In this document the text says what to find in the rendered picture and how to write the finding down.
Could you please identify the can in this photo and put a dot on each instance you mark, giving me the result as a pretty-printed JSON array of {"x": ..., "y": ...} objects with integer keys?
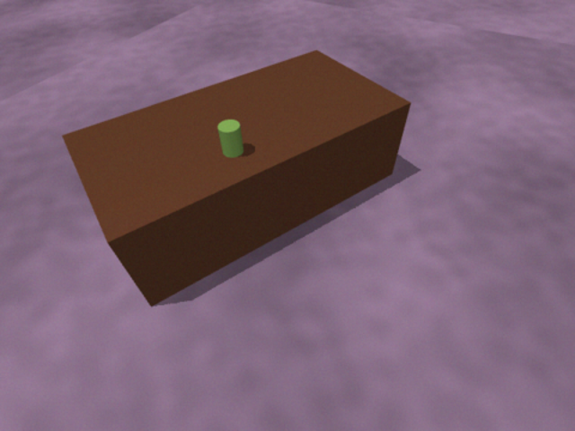
[{"x": 230, "y": 137}]

